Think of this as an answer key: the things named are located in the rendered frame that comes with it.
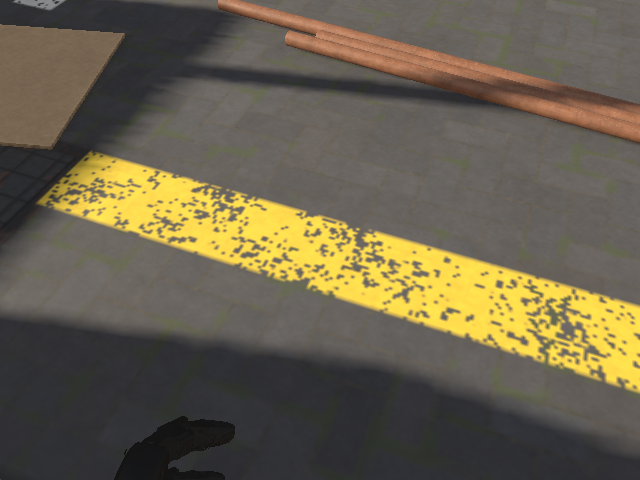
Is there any robot left hand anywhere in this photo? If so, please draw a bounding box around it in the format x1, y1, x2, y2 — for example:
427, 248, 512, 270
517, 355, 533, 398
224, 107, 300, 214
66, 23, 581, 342
114, 416, 235, 480

